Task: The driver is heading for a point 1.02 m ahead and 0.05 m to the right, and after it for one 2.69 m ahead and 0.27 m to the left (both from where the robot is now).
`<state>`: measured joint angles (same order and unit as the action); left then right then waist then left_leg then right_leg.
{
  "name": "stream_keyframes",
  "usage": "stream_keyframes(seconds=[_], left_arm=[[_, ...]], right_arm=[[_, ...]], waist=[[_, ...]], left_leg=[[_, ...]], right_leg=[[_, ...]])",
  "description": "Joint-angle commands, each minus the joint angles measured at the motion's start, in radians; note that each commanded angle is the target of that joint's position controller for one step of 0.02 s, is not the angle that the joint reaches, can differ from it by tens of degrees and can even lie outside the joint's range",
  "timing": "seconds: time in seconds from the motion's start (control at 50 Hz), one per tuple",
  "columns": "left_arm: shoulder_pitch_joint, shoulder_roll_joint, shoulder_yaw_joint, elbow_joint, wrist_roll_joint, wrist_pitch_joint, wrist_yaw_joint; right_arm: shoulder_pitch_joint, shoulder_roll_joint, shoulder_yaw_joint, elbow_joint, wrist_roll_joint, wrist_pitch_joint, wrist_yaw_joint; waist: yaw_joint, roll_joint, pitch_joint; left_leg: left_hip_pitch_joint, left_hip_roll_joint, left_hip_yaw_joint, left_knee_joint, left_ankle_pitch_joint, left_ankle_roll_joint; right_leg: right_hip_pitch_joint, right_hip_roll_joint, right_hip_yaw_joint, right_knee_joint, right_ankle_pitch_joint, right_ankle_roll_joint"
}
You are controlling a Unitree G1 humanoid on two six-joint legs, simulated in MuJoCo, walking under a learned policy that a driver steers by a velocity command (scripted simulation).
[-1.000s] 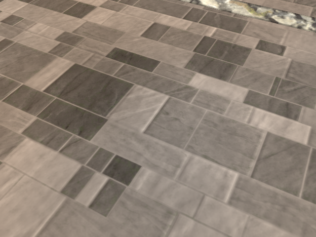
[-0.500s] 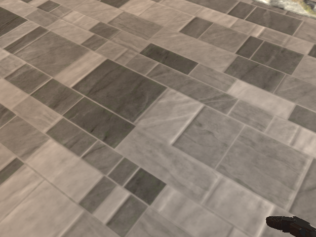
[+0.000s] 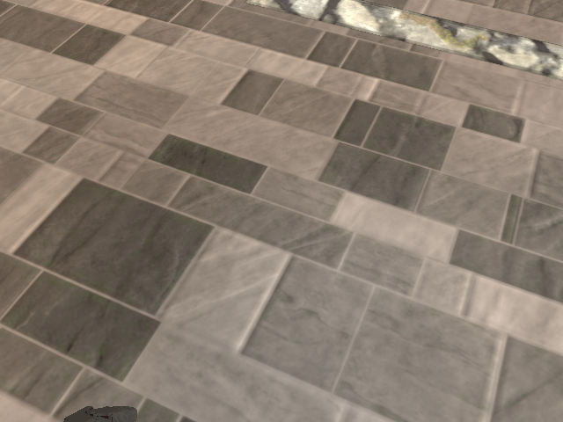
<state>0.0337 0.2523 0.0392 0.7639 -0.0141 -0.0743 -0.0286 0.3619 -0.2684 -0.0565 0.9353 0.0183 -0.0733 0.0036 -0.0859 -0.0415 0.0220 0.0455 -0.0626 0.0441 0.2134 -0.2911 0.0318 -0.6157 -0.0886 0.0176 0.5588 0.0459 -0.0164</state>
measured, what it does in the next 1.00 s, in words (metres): walks ahead: right foot, then left foot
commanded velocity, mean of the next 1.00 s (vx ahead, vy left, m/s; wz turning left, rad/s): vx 0.50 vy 0.00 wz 0.00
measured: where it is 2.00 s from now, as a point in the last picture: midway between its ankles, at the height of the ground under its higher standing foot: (265, 232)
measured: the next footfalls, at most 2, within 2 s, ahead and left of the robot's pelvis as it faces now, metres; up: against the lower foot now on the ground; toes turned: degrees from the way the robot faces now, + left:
right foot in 0.08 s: +0.23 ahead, -0.13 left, +0.00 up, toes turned -2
left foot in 0.62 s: +0.52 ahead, +0.12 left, +0.00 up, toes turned +2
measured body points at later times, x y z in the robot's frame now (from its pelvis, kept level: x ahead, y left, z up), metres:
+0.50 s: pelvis +0.27 -0.03 +0.01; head +0.29 -0.03 +0.46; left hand +0.27 +0.25 -0.12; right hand +0.47 -0.27 -0.10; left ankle +0.46 +0.13 -0.69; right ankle +0.19 -0.13 -0.74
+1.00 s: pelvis +0.55 +0.03 +0.01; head +0.57 +0.03 +0.46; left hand +0.73 +0.28 -0.10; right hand +0.55 -0.25 -0.12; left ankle +0.48 +0.11 -0.74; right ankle +0.74 -0.15 -0.68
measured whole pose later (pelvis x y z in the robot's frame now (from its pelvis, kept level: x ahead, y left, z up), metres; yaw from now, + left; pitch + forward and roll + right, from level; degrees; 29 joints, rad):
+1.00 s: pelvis +0.55 +0.03 +0.01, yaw +0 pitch +1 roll +1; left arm 0.08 0.27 0.06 0.83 -0.01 -0.07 -0.01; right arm 0.34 -0.25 -0.05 0.97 0.01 -0.08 0.00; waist -0.07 -0.04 0.01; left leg -0.01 -0.07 0.05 0.19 -0.21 0.06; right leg -0.66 -0.12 0.03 0.65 0.06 0.00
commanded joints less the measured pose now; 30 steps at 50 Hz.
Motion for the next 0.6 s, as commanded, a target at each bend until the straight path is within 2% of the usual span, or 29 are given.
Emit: stream_keyframes(seconds=[0.02,0.04,0.06,0.08,0.1,0.12,0.14,0.16,0.18,0.2,0.24,0.28,0.34,0.4,0.5,0.56,0.58,0.6], left_arm=[[-0.071,0.102,0.023,-0.088,-0.002,-0.02,-0.014],[-0.018,0.122,0.032,-0.076,-0.001,-0.021,-0.014],[0.108,0.153,0.052,-0.039,0.001,-0.021,-0.01],[0.287,0.21,0.075,0.008,0.008,-0.02,0.0],[0.404,0.315,0.1,0.028,0.024,-0.015,0.005],[0.427,0.244,0.08,0.037,0.01,-0.011,0.001],[0.352,0.192,0.06,0.026,0.007,-0.011,0.003],[0.273,0.166,0.052,0.008,0.009,-0.01,0.006],[0.213,0.14,0.044,0.003,0.014,-0.011,0.004],[0.178,0.114,0.036,-0.001,0.023,-0.017,0.002],[0.165,0.113,0.036,0.007,0.022,-0.027,-0.002],[0.184,0.136,0.043,0.024,0.019,-0.035,0.003],[0.231,0.154,0.047,0.052,0.016,-0.031,0.017],[0.273,0.167,0.049,0.077,0.008,-0.025,0.027],[0.354,0.18,0.056,0.132,-0.003,-0.006,0.033],[0.345,0.196,0.065,0.145,-0.008,0.01,0.039],[0.328,0.203,0.067,0.143,-0.008,0.015,0.04],[0.31,0.196,0.064,0.14,-0.008,0.021,0.042]], right_arm=[[0.01,-0.183,-0.042,-0.023,0.004,0.007,-0.01],[-0.005,-0.192,-0.044,-0.024,0.004,0.013,-0.011],[-0.022,-0.185,-0.04,-0.027,0.002,0.02,-0.012],[-0.02,-0.152,-0.025,-0.041,-0.009,0.021,-0.015],[0.094,-0.04,0.011,-0.062,-0.016,0.003,-0.006],[0.08,-0.059,0.011,-0.043,-0.01,-0.02,0.001],[-0.008,-0.15,-0.014,-0.067,0.019,-0.035,0.008],[-0.079,-0.151,-0.014,-0.085,0.027,-0.041,0.007],[-0.114,-0.139,-0.015,-0.09,0.014,-0.038,0.002],[-0.106,-0.131,-0.021,-0.085,0.004,-0.027,-0.002],[-0.068,-0.086,-0.015,-0.068,-0.002,-0.002,-0.005],[-0.101,-0.076,-0.014,-0.079,-0.008,0.01,-0.01],[-0.202,-0.073,-0.014,-0.109,-0.017,0.008,-0.008],[-0.302,-0.054,-0.006,-0.132,-0.013,-0.001,0.002],[-0.432,-0.059,0.002,-0.177,-0.002,-0.011,0.026],[-0.416,-0.089,-0.005,-0.184,0.0,-0.02,0.04],[-0.364,-0.107,-0.013,-0.171,0.0,-0.023,0.04],[-0.25,-0.136,-0.032,-0.135,-0.004,-0.024,0.036]], waist=[[0.04,0.102,0.04],[0.075,0.117,0.004],[0.143,0.111,-0.072],[0.21,0.075,-0.204],[0.188,-0.147,-0.367],[0.203,-0.208,-0.435],[0.198,-0.136,-0.282],[0.173,-0.071,-0.174],[0.144,-0.02,-0.094],[0.108,-0.033,-0.062],[0.074,-0.044,-0.052],[0.069,-0.031,-0.025],[0.092,-0.014,0.004],[0.124,-0.018,0.026],[0.162,-0.016,0.063],[0.131,-0.034,0.047],[0.099,-0.046,0.016],[0.037,-0.04,-0.052]], left_leg=[[0.022,0.325,-0.136,0.023,0.448,0.142],[0.031,0.315,-0.124,0.091,0.594,0.13],[0.008,0.273,-0.088,0.241,0.735,0.108],[-0.132,0.22,-0.049,0.477,0.653,0.076],[-0.545,0.066,0.003,0.885,0.245,-0.002],[-0.703,0.009,-0.13,1.043,-0.279,-0.006],[-0.797,0.073,-0.158,1.114,-0.246,0.012],[-0.8,0.127,-0.126,1.082,-0.155,0.021],[-0.767,0.165,-0.108,1.014,-0.083,0.017],[-0.703,0.196,-0.116,0.955,-0.031,0.015],[-0.628,0.207,-0.109,0.906,0.017,0.0],[-0.662,0.215,-0.105,0.832,0.083,-0.018],[-0.722,0.214,-0.102,0.656,0.246,-0.04],[-0.685,0.183,-0.073,0.478,0.379,-0.043],[-0.691,0.154,-0.065,0.335,0.359,-0.024],[-0.639,0.136,-0.058,0.291,0.252,0.015],[-0.556,0.112,-0.034,0.279,0.22,0.031],[-0.395,0.078,-0.001,0.256,0.219,0.054]], right_leg=[[0.022,0.018,-0.007,-0.045,-0.085,-0.035],[0.111,0.046,-0.033,-0.057,-0.118,-0.052],[0.287,0.079,-0.065,-0.081,-0.109,-0.078],[0.575,0.015,-0.002,-0.041,-0.07,-0.124],[0.991,-0.248,0.435,-0.071,-0.202,-0.282],[1.048,-0.312,0.713,-0.228,-0.302,-0.325],[0.934,-0.279,0.593,-0.251,-0.361,-0.272],[0.783,-0.242,0.46,-0.272,-0.321,-0.239],[0.638,-0.202,0.364,-0.309,-0.251,-0.224],[0.542,-0.167,0.298,-0.344,-0.196,-0.206],[0.454,-0.141,0.232,-0.4,-0.143,-0.212],[0.434,-0.137,0.18,-0.435,-0.091,-0.225],[0.465,-0.123,0.119,-0.456,-0.055,-0.213],[0.473,-0.096,0.056,-0.461,-0.061,-0.186],[0.602,-0.148,0.052,-0.416,-0.063,-0.178],[0.68,-0.186,0.066,-0.345,0.042,-0.156],[0.687,-0.179,0.056,-0.285,0.171,-0.144],[0.668,-0.139,0.02,-0.15,0.323,-0.122]])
